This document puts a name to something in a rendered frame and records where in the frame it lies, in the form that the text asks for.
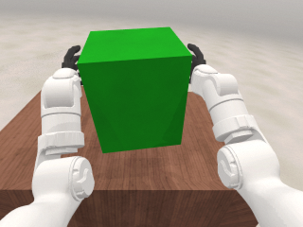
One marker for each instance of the left robot upper arm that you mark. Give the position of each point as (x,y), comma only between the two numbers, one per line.
(59,186)

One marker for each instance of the robot right hand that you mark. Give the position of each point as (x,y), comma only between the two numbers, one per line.
(197,59)

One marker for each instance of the robot left forearm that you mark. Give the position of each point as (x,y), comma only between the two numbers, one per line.
(60,113)

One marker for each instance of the pedestal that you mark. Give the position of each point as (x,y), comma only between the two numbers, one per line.
(170,186)

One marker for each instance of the robot left hand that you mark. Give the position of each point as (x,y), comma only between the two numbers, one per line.
(69,59)

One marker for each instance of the carton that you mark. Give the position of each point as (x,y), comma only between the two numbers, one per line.
(136,83)

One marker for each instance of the right robot upper arm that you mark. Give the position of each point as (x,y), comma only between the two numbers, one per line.
(251,168)

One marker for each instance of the robot right forearm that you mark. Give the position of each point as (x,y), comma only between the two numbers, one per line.
(232,122)

